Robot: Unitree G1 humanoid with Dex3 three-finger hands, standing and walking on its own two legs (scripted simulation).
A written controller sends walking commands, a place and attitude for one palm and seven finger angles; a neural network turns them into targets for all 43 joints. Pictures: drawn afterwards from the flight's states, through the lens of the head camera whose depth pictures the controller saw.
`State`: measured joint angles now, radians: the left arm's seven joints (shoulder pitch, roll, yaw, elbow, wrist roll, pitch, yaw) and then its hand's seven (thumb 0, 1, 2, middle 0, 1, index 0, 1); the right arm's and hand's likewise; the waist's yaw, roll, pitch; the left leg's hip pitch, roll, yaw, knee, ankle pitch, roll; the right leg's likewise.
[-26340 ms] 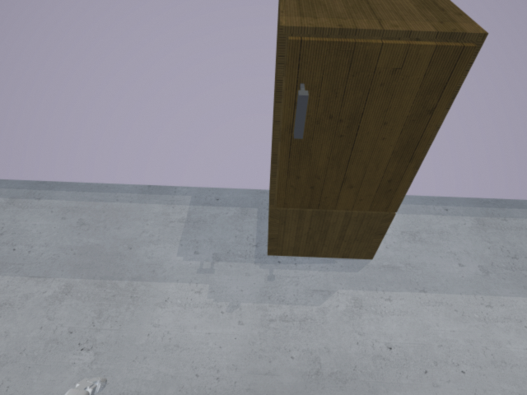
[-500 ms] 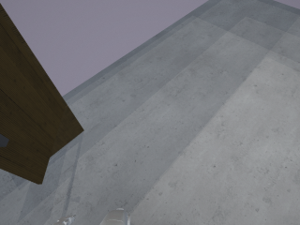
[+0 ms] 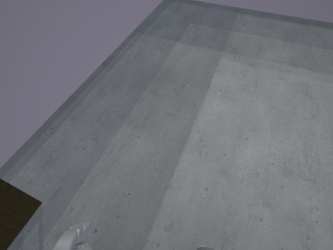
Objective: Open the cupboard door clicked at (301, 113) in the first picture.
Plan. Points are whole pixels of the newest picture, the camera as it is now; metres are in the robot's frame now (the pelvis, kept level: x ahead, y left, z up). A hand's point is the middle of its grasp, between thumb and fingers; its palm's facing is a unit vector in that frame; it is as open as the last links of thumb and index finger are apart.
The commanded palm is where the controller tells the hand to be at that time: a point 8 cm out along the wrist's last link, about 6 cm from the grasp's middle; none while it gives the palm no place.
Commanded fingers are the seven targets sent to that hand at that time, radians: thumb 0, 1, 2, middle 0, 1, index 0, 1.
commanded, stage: walk to a spot facing it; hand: left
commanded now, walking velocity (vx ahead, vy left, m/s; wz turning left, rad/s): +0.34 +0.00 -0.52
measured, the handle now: out of the picture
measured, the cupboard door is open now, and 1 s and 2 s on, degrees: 44 44 44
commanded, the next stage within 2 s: turn to face it in 1.12 s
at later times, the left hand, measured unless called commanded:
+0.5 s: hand (108, 194) +0.29 +0.19 -0.16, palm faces -0.20 -0.96 -0.17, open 7.4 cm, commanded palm none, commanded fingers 0.00 0.90 0.90 -0.20 -0.30 -0.20 -0.30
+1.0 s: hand (160, 125) +0.55 +0.04 -0.15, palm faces -0.39 -0.90 -0.20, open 7.2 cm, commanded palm none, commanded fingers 0.00 0.90 0.90 -0.20 -0.30 -0.20 -0.30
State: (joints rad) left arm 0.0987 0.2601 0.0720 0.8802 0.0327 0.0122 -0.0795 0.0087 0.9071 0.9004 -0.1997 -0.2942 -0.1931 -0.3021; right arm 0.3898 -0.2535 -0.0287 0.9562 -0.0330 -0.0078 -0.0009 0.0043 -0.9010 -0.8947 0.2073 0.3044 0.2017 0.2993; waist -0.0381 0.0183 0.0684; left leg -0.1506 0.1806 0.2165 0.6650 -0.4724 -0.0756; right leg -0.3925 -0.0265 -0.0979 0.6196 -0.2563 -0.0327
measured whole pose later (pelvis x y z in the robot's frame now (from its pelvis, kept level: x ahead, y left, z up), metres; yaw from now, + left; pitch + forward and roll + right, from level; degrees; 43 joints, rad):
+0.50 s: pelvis +0.21 +0.00 +0.02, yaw -15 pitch +2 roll -1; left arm 0.25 0.24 0.08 1.01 0.03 0.00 -0.05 0.01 0.91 0.90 -0.20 -0.29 -0.19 -0.30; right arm 0.20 -0.17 -0.01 0.89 -0.04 -0.08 -0.01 0.00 -0.90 -0.89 0.21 0.30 0.20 0.30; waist 0.02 -0.04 0.05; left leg -0.29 0.08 0.13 0.54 -0.28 -0.01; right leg -0.47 -0.01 -0.01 1.21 -0.38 -0.01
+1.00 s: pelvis +0.43 -0.11 +0.02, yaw -24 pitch +1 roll +0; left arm 0.24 0.21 0.06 1.02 0.02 -0.05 -0.02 0.00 0.94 0.90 -0.20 -0.29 -0.20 -0.30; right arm 0.24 -0.19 -0.04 1.00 -0.03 -0.02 0.02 0.01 -0.91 -0.90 0.20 0.30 0.20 0.30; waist -0.03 -0.02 0.05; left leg -0.53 0.14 0.08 0.87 -0.26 -0.06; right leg -0.15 0.02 -0.06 0.40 -0.27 -0.06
